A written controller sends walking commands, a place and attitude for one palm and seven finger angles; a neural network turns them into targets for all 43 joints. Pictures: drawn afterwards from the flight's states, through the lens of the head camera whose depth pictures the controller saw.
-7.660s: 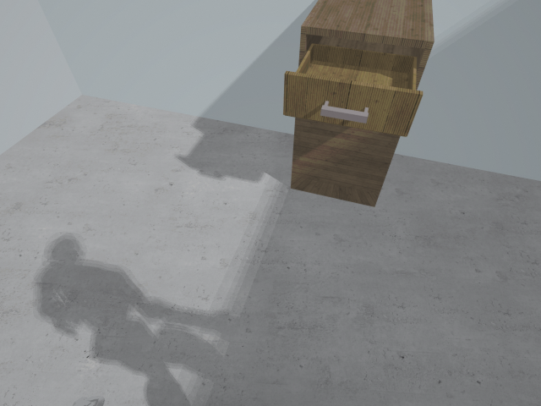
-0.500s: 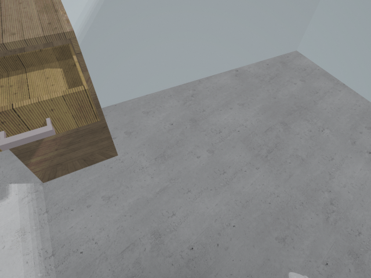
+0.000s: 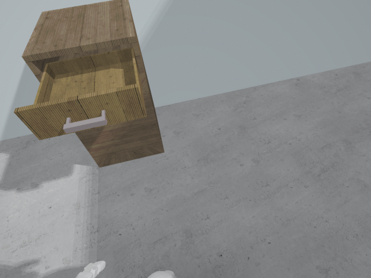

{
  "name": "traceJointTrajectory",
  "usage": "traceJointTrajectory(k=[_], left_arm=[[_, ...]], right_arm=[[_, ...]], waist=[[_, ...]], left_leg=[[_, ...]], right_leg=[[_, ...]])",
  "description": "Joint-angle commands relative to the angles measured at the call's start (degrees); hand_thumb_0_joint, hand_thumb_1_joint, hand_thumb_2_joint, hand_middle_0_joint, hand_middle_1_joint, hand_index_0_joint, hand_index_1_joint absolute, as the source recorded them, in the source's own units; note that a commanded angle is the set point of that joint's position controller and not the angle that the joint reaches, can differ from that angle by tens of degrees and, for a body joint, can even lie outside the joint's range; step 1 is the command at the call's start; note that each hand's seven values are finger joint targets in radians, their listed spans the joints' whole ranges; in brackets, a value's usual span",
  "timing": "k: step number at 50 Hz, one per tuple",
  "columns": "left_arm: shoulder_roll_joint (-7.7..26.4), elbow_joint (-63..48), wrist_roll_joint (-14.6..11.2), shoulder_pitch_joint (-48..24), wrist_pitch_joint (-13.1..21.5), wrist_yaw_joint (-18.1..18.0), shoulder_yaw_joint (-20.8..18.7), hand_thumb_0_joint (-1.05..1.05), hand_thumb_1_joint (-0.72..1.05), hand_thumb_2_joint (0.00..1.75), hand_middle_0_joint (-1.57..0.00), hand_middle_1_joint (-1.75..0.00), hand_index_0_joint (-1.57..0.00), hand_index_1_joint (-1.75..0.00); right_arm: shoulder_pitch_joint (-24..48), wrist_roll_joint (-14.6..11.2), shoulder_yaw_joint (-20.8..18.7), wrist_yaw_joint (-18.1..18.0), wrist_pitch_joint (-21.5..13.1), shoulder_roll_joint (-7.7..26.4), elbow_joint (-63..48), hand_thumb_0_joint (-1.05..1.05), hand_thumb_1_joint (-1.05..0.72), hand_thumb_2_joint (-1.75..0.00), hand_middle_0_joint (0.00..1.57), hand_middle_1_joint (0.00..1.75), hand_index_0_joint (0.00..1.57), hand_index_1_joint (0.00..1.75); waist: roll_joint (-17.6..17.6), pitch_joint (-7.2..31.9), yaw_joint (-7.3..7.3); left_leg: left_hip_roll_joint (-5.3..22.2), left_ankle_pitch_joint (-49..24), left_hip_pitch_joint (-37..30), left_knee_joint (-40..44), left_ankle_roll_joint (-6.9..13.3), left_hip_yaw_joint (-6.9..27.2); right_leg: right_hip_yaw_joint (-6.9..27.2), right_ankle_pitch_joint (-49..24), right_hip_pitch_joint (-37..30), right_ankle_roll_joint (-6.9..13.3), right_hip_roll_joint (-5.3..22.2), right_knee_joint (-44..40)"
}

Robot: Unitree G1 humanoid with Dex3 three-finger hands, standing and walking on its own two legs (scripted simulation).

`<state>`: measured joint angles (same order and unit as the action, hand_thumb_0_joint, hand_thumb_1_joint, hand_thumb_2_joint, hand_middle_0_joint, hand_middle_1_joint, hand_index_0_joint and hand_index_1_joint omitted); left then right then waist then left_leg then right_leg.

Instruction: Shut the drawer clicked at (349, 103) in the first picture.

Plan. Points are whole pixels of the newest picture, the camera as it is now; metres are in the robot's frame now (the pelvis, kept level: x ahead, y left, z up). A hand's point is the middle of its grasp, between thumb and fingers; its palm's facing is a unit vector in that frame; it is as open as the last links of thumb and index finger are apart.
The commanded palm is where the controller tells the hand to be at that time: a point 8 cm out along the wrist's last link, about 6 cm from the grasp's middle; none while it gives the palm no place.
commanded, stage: turn to face it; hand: left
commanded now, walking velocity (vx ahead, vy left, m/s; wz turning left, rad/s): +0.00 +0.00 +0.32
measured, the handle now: (86, 120) +0.59 +0.37 -0.05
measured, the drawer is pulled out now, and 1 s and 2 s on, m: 0.30 0.30 0.30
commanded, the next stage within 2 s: take the last steps up to it in 0.18 s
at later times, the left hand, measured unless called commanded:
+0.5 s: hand out of the picture -0.07 +0.23 -0.17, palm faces +0.21 -0.95 -0.21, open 7.4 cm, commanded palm none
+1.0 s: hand (120, 256) +0.20 +0.20 -0.15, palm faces +0.15 -0.97 -0.21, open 7.4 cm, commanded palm none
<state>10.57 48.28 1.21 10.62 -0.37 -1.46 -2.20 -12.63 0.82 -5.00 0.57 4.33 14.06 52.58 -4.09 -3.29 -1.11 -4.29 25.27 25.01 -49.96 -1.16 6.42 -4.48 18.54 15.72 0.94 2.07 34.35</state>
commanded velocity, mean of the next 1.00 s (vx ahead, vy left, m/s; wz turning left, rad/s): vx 0.22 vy -0.01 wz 0.10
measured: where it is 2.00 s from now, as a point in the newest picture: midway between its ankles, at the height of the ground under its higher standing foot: (185, 252)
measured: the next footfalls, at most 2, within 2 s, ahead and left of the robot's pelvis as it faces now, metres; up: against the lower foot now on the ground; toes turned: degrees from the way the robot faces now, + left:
left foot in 0.38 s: +0.00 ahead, +0.14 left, +0.00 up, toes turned +10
right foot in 0.92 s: +0.22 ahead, -0.07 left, +0.00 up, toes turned +1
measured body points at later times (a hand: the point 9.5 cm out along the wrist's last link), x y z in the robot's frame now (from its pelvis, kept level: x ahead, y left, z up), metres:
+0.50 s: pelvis -0.01 +0.04 +0.01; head -0.01 +0.07 +0.46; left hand -0.08 +0.29 -0.16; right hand +0.12 -0.18 -0.12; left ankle -0.04 +0.13 -0.73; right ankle +0.00 -0.09 -0.67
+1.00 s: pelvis +0.11 +0.01 +0.00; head +0.13 -0.01 +0.45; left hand +0.19 +0.25 -0.13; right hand +0.03 -0.22 -0.16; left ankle -0.01 +0.12 -0.68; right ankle +0.18 -0.07 -0.73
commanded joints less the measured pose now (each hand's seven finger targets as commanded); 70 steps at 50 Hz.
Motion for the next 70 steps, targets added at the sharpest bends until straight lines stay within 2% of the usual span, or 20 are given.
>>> traceJointTrajectory(k=[1, 14, 17, 18, 19, 20, 23, 26, 34, 41, 44, 45, 46, 47, 49, 52, 54, 62, 68, 70], left_arm=[[9.8, -3.7, -0.2, 0.0, 1.4, -0.8, -2.7, 0.00, 0.90, 0.90, -0.20, -0.30, -0.20, -0.30], [12.1, 4.2, 0.8, 10.6, 0.9, -1.0, -3.4, 0.00, 0.90, 0.90, -0.20, -0.30, -0.20, -0.30], [10.7, 5.8, 0.0, 8.5, 0.6, -0.5, -3.0, 0.00, 0.90, 0.90, -0.20, -0.30, -0.20, -0.30], [8.3, 5.0, -0.3, 8.5, 0.2, -0.1, -2.6, 0.00, 0.90, 0.90, -0.20, -0.30, -0.20, -0.30], [4.5, 3.2, -0.2, 8.2, 0.1, 0.6, -1.6, 0.00, 0.90, 0.90, -0.20, -0.30, -0.20, -0.30], [6.0, 2.3, 0.6, 3.5, 0.0, 0.4, -1.2, 0.00, 0.90, 0.90, -0.20, -0.30, -0.20, -0.30], [6.0, 5.1, 0.6, 3.3, 0.4, 1.7, -1.4, 0.00, 0.90, 0.90, -0.20, -0.30, -0.20, -0.30], [4.7, 7.9, 0.5, 7.7, 0.5, 2.0, -0.8, 0.00, 0.90, 0.90, -0.20, -0.30, -0.20, -0.30], [3.6, 6.3, 0.2, 0.0, 0.7, 2.3, -0.9, 0.00, 0.90, 0.90, -0.20, -0.30, -0.20, -0.30], [1.7, 4.7, -0.1, -5.8, 1.8, 2.7, -1.1, 0.00, 0.90, 0.90, -0.20, -0.30, -0.20, -0.30], [3.1, 7.7, 0.1, 3.6, 2.8, 2.5, -1.9, 0.00, 0.90, 0.90, -0.20, -0.30, -0.20, -0.30], [6.2, 10.3, 0.3, 11.3, 3.6, 2.1, -2.6, 0.00, 0.90, 0.90, -0.20, -0.30, -0.20, -0.30], [12.2, 12.7, 0.5, 19.8, 4.2, 1.4, -4.1, 0.00, 0.90, 0.90, -0.20, -0.30, -0.20, -0.30], [13.8, 12.9, -0.7, 22.0, 4.0, 0.9, -4.0, 0.00, 0.90, 0.90, -0.20, -0.30, -0.20, -0.30], [9.8, 10.6, -0.7, 11.9, 3.6, 0.6, -3.4, 0.00, 0.90, 0.90, -0.20, -0.30, -0.20, -0.30], [3.1, 10.1, -0.3, 7.2, 4.4, 0.2, -1.5, 0.00, 0.90, 0.90, -0.20, -0.30, -0.20, -0.30], [1.3, 10.5, 0.0, 8.6, 5.0, 0.1, -1.4, 0.00, 0.90, 0.90, -0.20, -0.30, -0.20, -0.30], [4.4, 13.0, 0.1, 14.4, 5.9, 0.3, -1.2, 0.00, 0.90, 0.90, -0.20, -0.30, -0.20, -0.30], [5.5, 15.3, 0.4, 17.2, 5.0, 0.0, -1.3, 0.00, 0.90, 0.90, -0.20, -0.30, -0.20, -0.30], [5.3, 15.7, 0.2, 16.9, 4.6, -0.1, -1.5, 0.00, 0.90, 0.90, -0.20, -0.30, -0.20, -0.30]], right_arm=[[1.1, 0.7, -1.4, 0.7, -1.4, 4.5, -3.6, 0.00, -0.90, -0.90, 0.20, 0.30, 0.20, 0.30], [6.5, -0.5, 1.5, -0.1, -2.5, 0.7, -1.4, 0.00, -0.90, -0.90, 0.20, 0.30, 0.20, 0.30], [0.1, -0.1, 1.8, -0.3, -3.7, 1.5, 1.0, 0.00, -0.90, -0.90, 0.20, 0.30, 0.20, 0.30], [-2.9, 0.3, 1.0, -0.5, -4.4, 5.6, 1.6, 0.00, -0.90, -0.90, 0.20, 0.30, 0.20, 0.30], [-6.2, 0.9, -0.2, -0.7, -4.4, 11.2, 1.9, 0.00, -0.90, -0.90, 0.20, 0.30, 0.20, 0.30], [-8.2, 0.9, -0.3, -1.0, -4.2, 11.3, 2.6, 0.00, -0.90, -0.90, 0.20, 0.30, 0.20, 0.30], [-3.7, 0.5, 1.3, -2.0, -5.2, 5.8, 2.2, 0.00, -0.90, -0.90, 0.20, 0.30, 0.20, 0.30], [-4.2, 0.0, 1.8, -2.0, -6.6, 3.9, 2.8, 0.00, -0.90, -0.90, 0.20, 0.30, 0.20, 0.30], [-12.3, 0.1, 1.5, -2.4, -7.8, 3.1, 6.8, 0.00, -0.90, -0.90, 0.20, 0.30, 0.20, 0.30], [-15.3, 1.0, 1.2, -2.5, -7.8, 3.4, 9.7, 0.00, -0.90, -0.90, 0.20, 0.30, 0.20, 0.30], [-14.5, 0.7, 1.5, -2.5, -7.7, 2.9, 10.7, 0.00, -0.90, -0.90, 0.20, 0.30, 0.20, 0.30], [-14.9, 0.1, 1.6, -2.1, -8.0, 1.4, 10.7, 0.00, -0.90, -0.90, 0.20, 0.30, 0.20, 0.30], [-16.1, -0.5, 2.2, -1.6, -8.6, -2.0, 9.1, 0.00, -0.90, -0.90, 0.20, 0.30, 0.20, 0.30], [-13.7, -0.4, 1.9, -1.6, -7.9, 0.3, 7.3, 0.00, -0.90, -0.90, 0.20, 0.30, 0.20, 0.30], [-8.7, 0.1, 1.1, -1.1, -7.1, -0.7, 7.2, 0.00, -0.90, -0.90, 0.20, 0.30, 0.20, 0.30], [-11.7, 1.0, 1.1, -0.4, -5.6, -3.7, 9.1, 0.00, -0.90, -0.90, 0.20, 0.30, 0.20, 0.30], [-11.9, 1.2, 1.0, -0.3, -5.0, -4.4, 9.1, 0.00, -0.90, -0.90, 0.20, 0.30, 0.20, 0.30], [1.2, 0.7, 1.0, 1.0, -5.4, -3.2, 3.9, 0.00, -0.90, -0.90, 0.20, 0.30, 0.20, 0.30], [7.9, 0.4, 1.8, 1.3, -6.4, -3.3, 1.5, 0.00, -0.90, -0.90, 0.20, 0.30, 0.20, 0.30], [4.6, 0.4, 1.9, 0.7, -7.0, -2.9, 2.5, 0.00, -0.90, -0.90, 0.20, 0.30, 0.20, 0.30]], waist=[[12.6, 1.7, 0.09], [15.9, 5.3, 4.44], [14.3, 5.6, 0.92], [2.6, 6.0, -0.50], [-13.7, 4.5, -2.01], [-11.7, 1.7, -4.14], [-6.3, -5.1, -0.76], [-3.5, -3.5, 1.29], [-1.3, -5.3, -0.60], [-2.0, -5.4, -1.65], [1.2, -0.7, 2.99], [5.9, 4.3, 6.15], [20.1, 10.9, 8.25], [17.2, 11.1, 8.23], [10.3, 1.4, 5.63], [9.8, -1.8, 0.92], [10.8, -2.5, 0.10], [8.5, -3.6, 2.66], [11.0, -4.2, 4.20], [10.0, -1.9, 2.33]], left_leg=[[4.4, -2.7, 8.0, -21.5, -1.5, -1.9], [3.5, 1.0, -5.1, 9.5, -1.2, -9.7], [4.1, -10.0, -19.0, 26.1, 0.5, -10.6], [11.3, -7.9, -26.0, 30.9, 3.3, -1.6], [24.4, -6.8, -29.7, 35.6, 9.7, 15.7], [26.6, 0.2, -24.8, 38.8, 13.3, 20.2], [20.8, 4.3, -16.8, 41.2, 12.2, 12.2], [16.8, -5.5, -16.3, 41.3, 11.0, 4.9], [19.4, -14.7, -22.6, 42.1, 13.3, 4.3], [19.9, -21.3, -21.0, 38.1, 12.4, 2.3], [16.1, -26.1, -16.3, 25.7, 9.0, -1.9], [12.7, -24.7, -9.7, 13.9, 6.6, -5.1], [5.3, -5.7, 4.2, -3.0, 3.4, -11.7], [4.8, 8.2, 7.6, -14.9, 3.4, -8.4], [9.7, -0.5, 10.8, -22.3, 3.8, -4.9], [11.5, -10.6, 6.7, -18.2, 1.8, -6.1], [11.7, -12.5, 6.1, -15.4, 0.7, -7.4], [12.0, -15.6, 10.2, -0.2, -0.9, -9.5], [9.1, -11.2, 1.7, 11.7, 0.8, -11.8], [6.7, -12.7, -6.3, 18.1, 1.6, -13.6]], right_leg=[[11.3, -18.7, -5.1, 6.2, 16.0, -16.2], [5.7, -38.0, -12.7, 7.5, 16.5, -10.6], [3.0, -14.3, -3.9, 2.8, 14.1, -8.2], [-0.4, 0.5, 5.4, 0.1, 9.9, -0.1], [-5.3, 16.3, 18.2, -3.0, 2.7, 12.7], [-0.6, 17.5, 20.7, -2.3, 2.7, 21.1], [3.3, 5.5, 21.8, -1.5, 4.2, 29.4], [2.3, -1.1, 18.4, -2.4, 3.7, 28.4], [2.5, -4.4, 22.5, -3.4, 5.0, 18.7], [-0.3, -2.4, 13.3, -1.7, 2.7, 5.0], [-2.5, -6.6, -5.2, -0.5, -0.3, -6.4], [3.0, -6.9, -18.8, 1.4, 3.8, -9.2], [23.2, -8.6, -32.2, 7.1, 19.6, -14.0], [31.7, -8.8, -28.3, 10.8, 25.4, -19.7], [27.9, 11.9, -12.3, 10.4, 22.4, -24.3], [11.8, -0.4, -3.4, 6.3, 15.2, -25.9], [7.8, -6.3, -0.9, 6.1, 13.6, -26.1], [7.2, -13.0, -7.8, 8.2, 14.6, -26.0], [6.0, -20.6, -9.8, 7.3, 15.4, -21.4], [3.9, -25.2, -9.9, 5.8, 13.4, -15.6]])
